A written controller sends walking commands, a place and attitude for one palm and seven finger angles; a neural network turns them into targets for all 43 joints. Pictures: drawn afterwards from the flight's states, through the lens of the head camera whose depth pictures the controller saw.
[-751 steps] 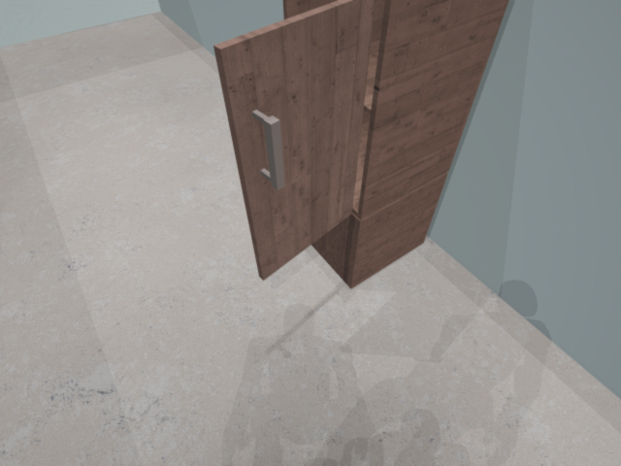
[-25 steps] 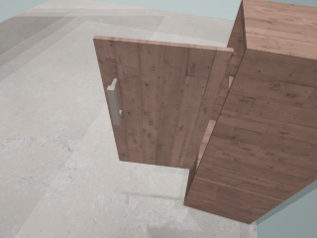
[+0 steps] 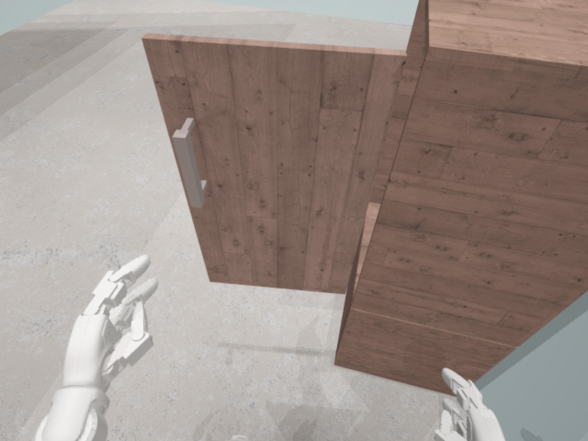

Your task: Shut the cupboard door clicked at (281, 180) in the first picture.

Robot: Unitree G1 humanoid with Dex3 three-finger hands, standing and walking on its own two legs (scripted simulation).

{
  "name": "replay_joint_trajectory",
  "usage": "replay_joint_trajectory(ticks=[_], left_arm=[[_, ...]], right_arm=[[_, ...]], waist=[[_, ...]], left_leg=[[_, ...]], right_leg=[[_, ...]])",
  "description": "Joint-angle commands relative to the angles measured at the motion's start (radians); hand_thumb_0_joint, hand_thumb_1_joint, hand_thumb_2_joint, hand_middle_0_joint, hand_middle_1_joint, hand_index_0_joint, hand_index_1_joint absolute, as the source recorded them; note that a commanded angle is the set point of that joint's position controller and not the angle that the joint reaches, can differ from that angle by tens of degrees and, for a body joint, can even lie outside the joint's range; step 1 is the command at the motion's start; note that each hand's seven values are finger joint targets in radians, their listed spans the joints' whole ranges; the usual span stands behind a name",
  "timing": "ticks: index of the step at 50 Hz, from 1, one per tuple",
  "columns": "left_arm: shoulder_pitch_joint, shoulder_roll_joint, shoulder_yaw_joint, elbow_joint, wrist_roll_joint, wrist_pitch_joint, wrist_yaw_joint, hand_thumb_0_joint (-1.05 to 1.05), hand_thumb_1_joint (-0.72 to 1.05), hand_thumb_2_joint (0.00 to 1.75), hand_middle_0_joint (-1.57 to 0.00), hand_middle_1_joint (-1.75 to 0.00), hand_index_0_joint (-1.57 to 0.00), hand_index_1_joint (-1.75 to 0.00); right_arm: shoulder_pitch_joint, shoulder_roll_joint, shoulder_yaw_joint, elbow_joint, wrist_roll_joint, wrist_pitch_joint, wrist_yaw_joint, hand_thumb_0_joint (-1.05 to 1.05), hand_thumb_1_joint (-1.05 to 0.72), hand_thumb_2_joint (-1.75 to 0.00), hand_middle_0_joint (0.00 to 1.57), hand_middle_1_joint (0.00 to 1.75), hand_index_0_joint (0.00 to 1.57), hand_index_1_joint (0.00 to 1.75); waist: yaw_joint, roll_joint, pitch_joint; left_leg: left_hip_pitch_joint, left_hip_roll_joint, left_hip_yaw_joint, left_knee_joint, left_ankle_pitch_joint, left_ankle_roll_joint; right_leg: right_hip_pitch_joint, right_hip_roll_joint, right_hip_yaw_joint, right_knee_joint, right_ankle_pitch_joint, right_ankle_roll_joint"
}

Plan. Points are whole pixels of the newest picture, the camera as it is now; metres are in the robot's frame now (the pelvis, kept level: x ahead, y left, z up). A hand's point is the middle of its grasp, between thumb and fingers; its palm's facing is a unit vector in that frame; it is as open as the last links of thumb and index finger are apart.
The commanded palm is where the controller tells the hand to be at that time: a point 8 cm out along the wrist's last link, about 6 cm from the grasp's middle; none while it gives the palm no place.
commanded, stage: raise the hand and make a fist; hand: left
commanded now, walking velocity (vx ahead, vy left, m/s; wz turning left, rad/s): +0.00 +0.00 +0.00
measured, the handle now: (193, 164) +0.52 +0.18 +0.10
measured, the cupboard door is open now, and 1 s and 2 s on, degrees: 99 99 99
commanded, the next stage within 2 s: bring the fist close to the handle in 1.64 s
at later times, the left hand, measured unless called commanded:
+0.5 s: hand (164, 354) +0.23 +0.17 +0.02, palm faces -0.18 -0.98 -0.02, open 4.4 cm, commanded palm +0.18 +0.24 +0.03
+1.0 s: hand (121, 332) +0.23 +0.21 +0.09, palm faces -0.05 -1.00 -0.05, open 3.1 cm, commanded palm +0.20 +0.25 +0.08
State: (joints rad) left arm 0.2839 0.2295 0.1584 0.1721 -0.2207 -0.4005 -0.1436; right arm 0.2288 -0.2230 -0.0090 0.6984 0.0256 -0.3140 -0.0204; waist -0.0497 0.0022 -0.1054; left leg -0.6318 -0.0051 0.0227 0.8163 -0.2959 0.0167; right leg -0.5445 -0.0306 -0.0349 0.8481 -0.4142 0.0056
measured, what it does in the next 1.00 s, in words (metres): stands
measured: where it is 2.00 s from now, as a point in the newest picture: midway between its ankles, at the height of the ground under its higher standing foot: outside the picture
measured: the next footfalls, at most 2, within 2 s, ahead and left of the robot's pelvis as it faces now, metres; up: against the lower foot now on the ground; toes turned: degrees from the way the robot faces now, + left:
none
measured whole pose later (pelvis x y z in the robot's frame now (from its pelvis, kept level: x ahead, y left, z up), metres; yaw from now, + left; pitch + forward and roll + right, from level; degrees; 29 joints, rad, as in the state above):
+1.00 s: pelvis +0.02 +0.01 -0.01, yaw +0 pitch +7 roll -3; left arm 0.40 0.30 0.20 -0.18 -0.33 -0.22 -0.30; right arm 0.25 -0.22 0.03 0.50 0.07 -0.23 -0.05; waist 0.00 0.04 -0.12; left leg -0.68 0.02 -0.02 0.96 -0.41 0.03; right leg -0.54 0.00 -0.07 0.90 -0.48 0.01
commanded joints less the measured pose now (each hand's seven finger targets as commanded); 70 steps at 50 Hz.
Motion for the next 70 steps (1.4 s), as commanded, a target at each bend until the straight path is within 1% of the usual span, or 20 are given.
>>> replay_joint_trajectory(ticks=[1,4,5,9,12,14,17,20,24,28,33,39,43,47,51,54,59,60,64,70], left_arm=[[0.318,0.204,0.193,0.080,-0.085,-0.188,-0.307,0.00,0.90,0.90,-0.46,-0.58,-0.46,-0.58],[0.235,0.300,0.280,-0.153,-0.158,-0.138,-0.368,0.00,0.90,0.90,-0.51,-0.64,-0.51,-0.64],[0.205,0.273,0.265,-0.250,-0.193,-0.131,-0.368,0.00,0.90,0.90,-0.53,-0.66,-0.53,-0.66],[0.001,0.239,0.201,-0.570,-0.220,-0.204,-0.301,0.00,0.90,0.90,-0.60,-0.74,-0.60,-0.74],[-0.035,0.169,0.095,-0.506,-0.186,-0.231,-0.299,0.00,0.90,0.90,-0.66,-0.80,-0.66,-0.80],[-0.059,0.148,0.042,-0.433,-0.175,-0.190,-0.331,0.00,0.90,0.90,-0.69,-0.84,-0.69,-0.84],[0.021,0.209,0.085,-0.347,-0.151,-0.056,-0.374,0.00,0.90,0.90,-0.75,-0.90,-0.75,-0.90],[0.153,0.257,0.186,-0.378,-0.150,0.086,-0.364,0.00,0.90,0.90,-0.81,-0.96,-0.81,-0.96],[0.257,0.265,0.322,-0.472,-0.191,0.142,-0.255,0.00,0.90,0.90,-0.88,-1.04,-0.88,-1.04],[0.264,0.140,0.211,-0.467,-0.191,0.086,-0.214,0.00,0.90,0.90,-0.95,-1.12,-0.95,-1.12],[0.170,0.110,0.061,-0.432,-0.155,0.044,-0.282,0.00,0.90,0.90,-1.04,-1.22,-1.04,-1.22],[0.061,0.274,0.178,-0.633,-0.137,0.003,-0.224,0.00,0.90,0.90,-1.15,-1.34,-1.15,-1.34],[0.110,0.206,0.152,-0.625,-0.128,0.034,-0.152,0.00,0.90,0.90,-1.23,-1.42,-1.23,-1.42],[0.116,0.140,0.072,-0.490,-0.114,0.152,-0.157,0.00,0.90,0.90,-1.30,-1.50,-1.30,-1.50],[0.039,0.173,0.060,-0.471,-0.112,0.219,-0.188,0.00,0.90,0.90,-1.30,-1.50,-1.30,-1.50],[-0.045,0.235,0.117,-0.537,-0.117,0.193,-0.178,0.00,0.90,0.90,-1.30,-1.50,-1.30,-1.50],[-0.102,0.250,0.150,-0.573,-0.114,0.119,-0.133,0.00,0.90,0.90,-1.30,-1.50,-1.30,-1.50],[-0.104,0.209,0.112,-0.575,-0.111,0.115,-0.135,0.00,0.90,0.90,-1.30,-1.50,-1.30,-1.50],[-0.035,0.186,0.088,-0.427,-0.101,0.182,-0.165,0.00,0.90,0.90,-1.30,-1.50,-1.30,-1.50],[-0.029,0.194,0.106,-0.463,-0.125,0.219,-0.192,0.00,0.90,0.90,-1.30,-1.50,-1.30,-1.50]], right_arm=[[-0.126,-0.165,-0.083,-0.272,0.013,-0.037,0.021,0.00,-0.90,-0.90,0.20,0.30,0.20,0.30],[-0.142,-0.156,-0.078,-0.355,0.033,-0.031,0.002,0.00,-0.90,-0.90,0.20,0.30,0.20,0.30],[-0.145,-0.149,-0.073,-0.377,0.035,-0.034,-0.006,0.00,-0.90,-0.90,0.20,0.30,0.20,0.30],[-0.067,-0.138,-0.062,-0.320,0.014,-0.060,-0.038,0.00,-0.90,-0.90,0.20,0.30,0.20,0.30],[-0.038,-0.148,-0.060,-0.246,0.016,-0.078,-0.063,0.00,-0.90,-0.90,0.20,0.30,0.20,0.30],[-0.032,-0.158,-0.051,-0.229,0.028,-0.082,-0.079,0.00,-0.90,-0.90,0.20,0.30,0.20,0.30],[-0.028,-0.167,-0.060,-0.254,0.042,-0.066,-0.089,0.00,-0.90,-0.90,0.20,0.30,0.20,0.30],[-0.053,-0.143,-0.064,-0.309,0.046,-0.025,-0.076,0.00,-0.90,-0.90,0.20,0.30,0.20,0.30],[-0.084,-0.083,-0.062,-0.336,0.031,0.018,-0.055,0.00,-0.90,-0.90,0.20,0.30,0.20,0.30],[-0.058,-0.091,-0.059,-0.324,0.027,0.024,-0.041,0.00,-0.90,-0.90,0.20,0.30,0.20,0.30],[-0.020,-0.142,-0.056,-0.322,0.029,0.000,-0.041,0.00,-0.90,-0.90,0.20,0.30,0.20,0.30],[-0.026,-0.153,-0.044,-0.328,0.027,-0.011,-0.053,0.00,-0.90,-0.90,0.20,0.30,0.20,0.30],[-0.043,-0.129,-0.030,-0.335,0.036,0.011,-0.044,0.00,-0.90,-0.90,0.20,0.30,0.20,0.30],[-0.049,-0.139,-0.019,-0.343,0.044,0.035,-0.039,0.00,-0.90,-0.90,0.20,0.30,0.20,0.30],[-0.041,-0.159,-0.006,-0.361,0.044,0.033,-0.045,0.00,-0.90,-0.90,0.20,0.30,0.20,0.30],[-0.041,-0.163,-0.001,-0.355,0.035,0.021,-0.051,0.00,-0.90,-0.90,0.20,0.30,0.20,0.30],[-0.041,-0.151,0.011,-0.324,0.028,0.000,-0.045,0.00,-0.90,-0.90,0.20,0.30,0.20,0.30],[-0.043,-0.146,0.011,-0.321,0.033,-0.003,-0.043,0.00,-0.90,-0.90,0.20,0.30,0.20,0.30],[-0.046,-0.157,0.006,-0.305,0.042,-0.003,-0.039,0.00,-0.90,-0.90,0.20,0.30,0.20,0.30],[-0.058,-0.156,-0.002,-0.323,0.039,-0.002,-0.042,0.00,-0.90,-0.90,0.20,0.30,0.20,0.30]], waist=[[0.132,-0.108,-0.067],[0.146,0.105,-0.171],[0.136,0.161,-0.188],[0.043,0.139,-0.197],[-0.009,0.106,-0.117],[-0.027,0.079,-0.069],[0.005,0.000,-0.146],[0.087,0.011,-0.278],[0.155,-0.005,-0.325],[0.094,-0.020,-0.209],[0.026,0.008,-0.149],[0.072,0.121,-0.264],[0.078,0.175,-0.191],[0.052,0.104,-0.048],[0.044,0.063,-0.035],[0.049,0.047,-0.081],[0.051,0.096,-0.106],[0.048,0.126,-0.116],[0.046,0.081,-0.048],[0.060,0.010,-0.072]], left_leg=[[-0.147,-0.033,-0.019,0.067,-0.090,-0.035],[-0.124,-0.031,-0.013,0.097,-0.145,-0.015],[-0.113,-0.027,-0.017,0.114,-0.159,-0.010],[-0.084,0.006,-0.058,0.221,-0.089,0.013],[-0.106,0.022,-0.079,0.261,-0.059,0.023],[-0.128,0.023,-0.088,0.268,-0.062,0.030],[-0.131,0.017,-0.079,0.247,-0.038,0.033],[-0.047,0.007,-0.074,0.179,0.084,0.032],[0.023,0.005,-0.075,0.118,0.216,0.014],[0.031,0.007,-0.070,0.085,0.194,0.001],[0.012,0.010,-0.079,0.094,0.074,0.012],[0.133,0.022,-0.108,0.032,0.066,0.011],[0.167,0.034,-0.125,-0.048,0.009,-0.002],[0.117,0.036,-0.131,-0.105,-0.113,0.000],[0.125,0.027,-0.123,-0.124,-0.130,0.009],[0.166,0.024,-0.115,-0.117,-0.077,0.010],[0.223,0.027,-0.121,-0.139,-0.050,0.004],[0.240,0.025,-0.112,-0.141,-0.039,0.005],[0.208,0.022,-0.105,-0.159,-0.069,0.006],[0.203,0.005,-0.068,-0.135,0.024,0.013]], right_leg=[[-0.086,0.014,0.058,-0.037,-0.112,-0.050],[-0.098,0.011,0.119,-0.036,-0.221,-0.045],[-0.107,0.008,0.144,-0.047,-0.254,-0.040],[-0.191,0.024,0.161,-0.010,-0.137,-0.019],[-0.271,0.043,0.125,0.035,-0.038,-0.017],[-0.281,0.049,0.122,0.030,-0.032,-0.009],[-0.203,0.029,0.154,-0.019,-0.007,0.018],[-0.052,0.021,0.120,-0.004,0.153,0.018],[0.070,0.035,0.049,0.039,0.393,0.013],[-0.028,0.044,0.000,0.033,0.392,0.011],[-0.130,0.048,0.009,0.005,0.189,-0.003],[-0.078,0.062,-0.013,0.010,0.115,-0.036],[-0.068,0.066,-0.042,-0.014,0.085,-0.040],[-0.065,0.067,-0.047,-0.080,0.037,-0.031],[-0.028,0.061,-0.033,-0.129,0.022,-0.027],[0.011,0.062,-0.028,-0.138,0.042,-0.030],[0.028,0.064,-0.036,-0.139,0.061,-0.035],[0.030,0.061,-0.035,-0.143,0.068,-0.035],[0.041,0.054,-0.028,-0.183,0.059,-0.028],[0.094,0.040,-0.008,-0.204,0.127,-0.018]])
